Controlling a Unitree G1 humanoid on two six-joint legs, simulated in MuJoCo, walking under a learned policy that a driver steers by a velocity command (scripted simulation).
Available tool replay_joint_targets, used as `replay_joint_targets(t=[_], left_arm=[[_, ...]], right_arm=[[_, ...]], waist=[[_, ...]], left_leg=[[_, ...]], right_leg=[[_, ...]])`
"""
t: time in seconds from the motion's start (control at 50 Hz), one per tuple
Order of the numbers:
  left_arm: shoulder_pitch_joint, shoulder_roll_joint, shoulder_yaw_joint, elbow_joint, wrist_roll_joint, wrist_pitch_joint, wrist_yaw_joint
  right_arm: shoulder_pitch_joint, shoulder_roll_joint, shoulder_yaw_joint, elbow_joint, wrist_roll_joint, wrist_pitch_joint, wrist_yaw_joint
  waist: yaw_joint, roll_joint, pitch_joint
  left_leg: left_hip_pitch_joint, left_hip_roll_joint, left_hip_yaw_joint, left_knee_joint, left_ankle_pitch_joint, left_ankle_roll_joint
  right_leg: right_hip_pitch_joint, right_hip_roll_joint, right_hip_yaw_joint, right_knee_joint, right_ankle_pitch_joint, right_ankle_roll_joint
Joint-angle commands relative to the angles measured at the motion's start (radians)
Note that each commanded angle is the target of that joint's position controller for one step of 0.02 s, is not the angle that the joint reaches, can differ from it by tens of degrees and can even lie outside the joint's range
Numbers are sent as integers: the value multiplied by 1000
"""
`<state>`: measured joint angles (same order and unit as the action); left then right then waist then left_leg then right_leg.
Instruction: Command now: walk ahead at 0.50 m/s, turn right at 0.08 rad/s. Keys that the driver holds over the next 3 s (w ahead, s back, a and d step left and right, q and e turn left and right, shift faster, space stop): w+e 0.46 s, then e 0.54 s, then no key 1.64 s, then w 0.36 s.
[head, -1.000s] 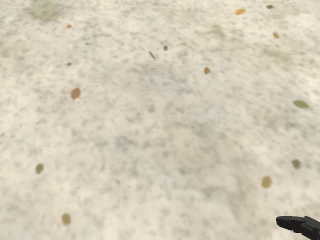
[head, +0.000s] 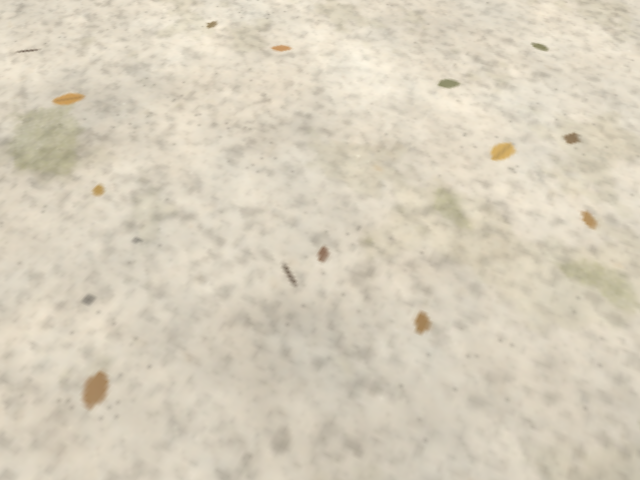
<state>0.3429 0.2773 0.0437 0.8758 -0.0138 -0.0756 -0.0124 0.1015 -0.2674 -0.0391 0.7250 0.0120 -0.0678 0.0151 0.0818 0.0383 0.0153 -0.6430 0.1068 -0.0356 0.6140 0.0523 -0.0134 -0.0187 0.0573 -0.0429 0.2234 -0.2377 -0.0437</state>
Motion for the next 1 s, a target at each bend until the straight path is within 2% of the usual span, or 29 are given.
replay_joint_targets(t=[0.02,0.08,0.1,0.12,0.14,0.16,0.18,0.22,0.24,0.28,0.34,0.42,0.48,0.52,0.56,0.6,0.62,0.64,0.66,0.68,0.7,0.72,0.74,0.78,0.8,0.84,0.9,0.96,1.0], left_arm=[[43,179,44,-19,-11,7,9],[14,202,54,-18,-14,23,18],[1,188,48,-21,-11,26,18],[-2,133,27,-39,5,23,17],[116,21,-6,-65,8,6,14],[103,70,3,-52,-9,-10,11],[25,153,30,-71,-35,-13,9],[-56,141,36,-90,-23,-4,14],[-40,128,42,-84,-18,9,16],[-14,84,39,-79,-20,36,15],[-60,66,41,-110,-13,55,17],[-163,42,31,-147,-7,44,-7],[-269,29,23,-193,-2,42,-26],[-298,37,26,-222,6,42,-38],[-260,67,42,-236,10,45,-48],[-90,129,76,-203,6,48,-47],[29,184,104,-174,8,50,-29],[47,283,119,-172,9,59,-1],[-20,333,115,-238,33,48,-7],[-23,259,101,-260,22,47,-20],[-77,217,89,-260,10,41,-21],[-127,184,81,-257,-5,41,-16],[-164,158,73,-263,-5,46,-8],[-190,158,72,-280,20,53,1],[-190,167,75,-283,23,53,6],[-178,185,82,-284,17,58,19],[-181,191,83,-294,6,81,39],[-191,186,81,-304,8,98,48],[-187,184,82,-306,11,104,47]], right_arm=[[-131,-70,-14,-103,5,-26,16],[-44,-114,-33,-85,2,-38,21],[77,-149,-53,-49,-2,-41,14],[246,-208,-76,-14,-16,-41,4],[343,-310,-101,2,-32,-30,-4],[366,-231,-81,4,-24,-25,-2],[299,-177,-62,2,-17,-25,-5],[170,-112,-42,-1,-14,-29,-4],[129,-88,-35,1,-20,-36,-3],[93,-83,-39,14,-26,-49,-3],[97,-109,-51,41,-31,-58,-12],[116,-141,-60,65,-27,-46,-27],[148,-166,-68,85,-17,-30,-34],[154,-182,-74,94,-6,-9,-40],[140,-208,-83,91,11,9,-48],[104,-220,-88,77,28,25,-54],[107,-196,-78,75,26,23,-50],[162,-82,-44,48,-36,15,-42],[281,-66,-24,28,-40,-2,-28],[186,-162,-46,37,-8,-10,-20],[103,-163,-46,4,12,-10,-24],[85,-147,-45,15,-3,-3,-39],[82,-161,-51,16,-17,10,-51],[107,-155,-55,15,-21,35,-54],[119,-139,-52,17,-24,39,-56],[104,-121,-46,11,-28,45,-61],[56,-118,-42,-4,-24,55,-63],[6,-117,-42,-21,-17,56,-58],[-9,-119,-42,-30,-14,47,-53]], waist=[[3,-96,58],[-68,-120,15],[-133,-106,-59],[-204,-60,-203],[-178,183,-362],[-202,226,-412],[-197,145,-250],[-144,72,-88],[-111,94,-52],[-79,88,-28],[-71,40,7],[-102,17,35],[-138,-7,79],[-138,4,78],[-104,40,29],[-8,45,-68],[55,-6,-132],[-8,-251,-206],[-84,-318,-414],[2,-117,-459],[-14,-95,-321],[-50,-22,-209],[-74,-45,-158],[-111,-92,-143],[-117,-98,-151],[-114,-101,-168],[-97,-121,-178],[-78,-157,-140],[-68,-180,-126]], left_leg=[[22,-28,6,-80,-15,18],[169,-63,17,-137,-112,50],[349,-85,40,-164,-114,73],[636,13,-41,-110,-92,121],[1029,275,-447,-148,-237,260],[1027,316,-664,-279,-376,289],[907,287,-522,-302,-435,241],[658,213,-301,-366,-333,199],[573,180,-215,-404,-273,184],[490,161,-110,-456,-175,187],[488,162,5,-484,-54,199],[528,138,135,-495,-8,179],[584,157,192,-475,59,172],[638,166,224,-402,245,155],[686,171,240,-287,485,129],[676,141,254,-37,615,90],[581,87,269,184,465,38],[292,-12,259,510,-335,-25],[25,-181,65,833,-807,-74],[-6,-124,-73,854,-730,-53],[-49,-93,-56,794,-634,-32],[-47,-52,-48,713,-560,-34],[-4,-32,-52,649,-516,-37],[97,-41,-47,587,-474,-40],[116,-50,-41,547,-463,-48],[110,-66,-42,457,-430,-66],[106,-79,-61,344,-353,-84],[128,-99,-72,232,-315,-85],[155,-112,-77,162,-331,-80]], right_leg=[[-9,-294,154,-36,250,-150],[22,-307,191,79,380,-122],[-10,-259,161,216,487,-97],[-151,-198,120,461,385,-60],[-547,-40,36,850,-22,20],[-670,-29,160,1007,-346,23],[-748,-83,176,1073,-287,15],[-717,-158,142,1006,-132,17],[-662,-186,150,963,-79,22],[-602,-197,141,943,-27,34],[-660,-201,152,863,75,51],[-651,-187,104,619,262,48],[-650,-173,49,488,287,31],[-630,-148,8,432,249,17],[-552,-98,-32,412,168,-12],[-346,-24,-65,350,151,-58],[-145,-5,-36,257,307,-94],[120,-214,245,316,771,-160],[355,-456,737,270,844,-422],[315,-416,667,201,717,-383],[196,-364,539,179,603,-332],[52,-308,457,157,520,-276],[-68,-282,415,134,493,-256],[-208,-244,378,104,505,-244],[-234,-233,356,106,544,-245],[-239,-218,344,117,559,-239],[-241,-196,374,117,338,-208],[-271,-171,423,105,105,-182],[-264,-171,460,121,84,-177]])
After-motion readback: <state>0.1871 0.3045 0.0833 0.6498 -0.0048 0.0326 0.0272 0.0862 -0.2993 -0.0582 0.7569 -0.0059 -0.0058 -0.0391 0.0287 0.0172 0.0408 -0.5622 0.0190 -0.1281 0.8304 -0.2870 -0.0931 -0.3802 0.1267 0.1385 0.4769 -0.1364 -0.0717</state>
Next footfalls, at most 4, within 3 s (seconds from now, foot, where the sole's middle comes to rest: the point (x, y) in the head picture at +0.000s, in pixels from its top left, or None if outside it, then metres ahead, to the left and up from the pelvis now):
0.12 left None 0.25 0.15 -0.78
0.62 right None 0.48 -0.14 -0.78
1.12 left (342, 424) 0.60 0.04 -0.78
1.42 right None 0.40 -0.15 -0.78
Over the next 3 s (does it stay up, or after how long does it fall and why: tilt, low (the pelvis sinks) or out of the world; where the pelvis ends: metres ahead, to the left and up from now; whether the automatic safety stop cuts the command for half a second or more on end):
stays up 0.55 -0.05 -0.01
